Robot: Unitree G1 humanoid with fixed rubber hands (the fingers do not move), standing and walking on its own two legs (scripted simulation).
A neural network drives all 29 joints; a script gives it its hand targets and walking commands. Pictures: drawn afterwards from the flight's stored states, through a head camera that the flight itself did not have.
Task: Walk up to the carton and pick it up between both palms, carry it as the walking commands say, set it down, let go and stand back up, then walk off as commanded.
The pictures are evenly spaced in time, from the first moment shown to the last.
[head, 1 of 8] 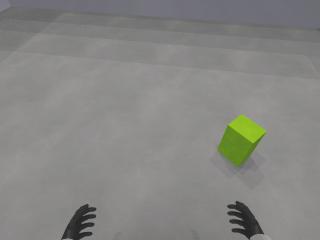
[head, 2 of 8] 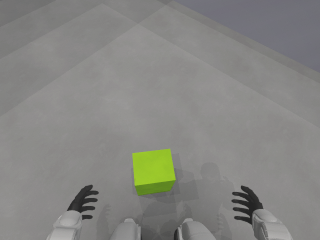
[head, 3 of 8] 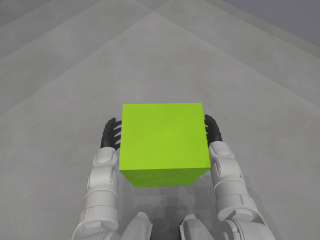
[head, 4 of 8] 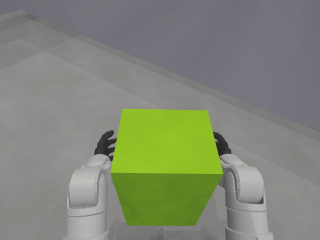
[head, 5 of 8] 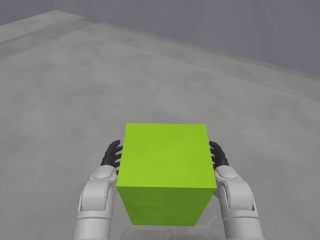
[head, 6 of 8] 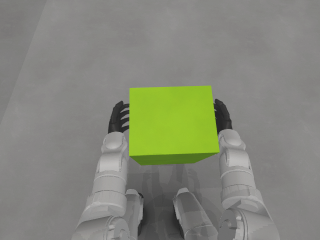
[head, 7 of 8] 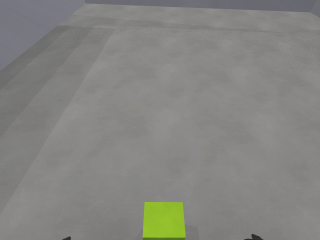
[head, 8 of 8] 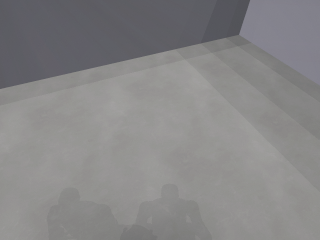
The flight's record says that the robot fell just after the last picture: no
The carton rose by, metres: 0.68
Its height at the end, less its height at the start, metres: +0.00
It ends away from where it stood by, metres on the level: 2.73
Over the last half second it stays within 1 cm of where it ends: yes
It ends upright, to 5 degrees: yes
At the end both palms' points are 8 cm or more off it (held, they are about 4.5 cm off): yes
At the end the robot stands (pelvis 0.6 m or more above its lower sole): yes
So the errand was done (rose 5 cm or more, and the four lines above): yes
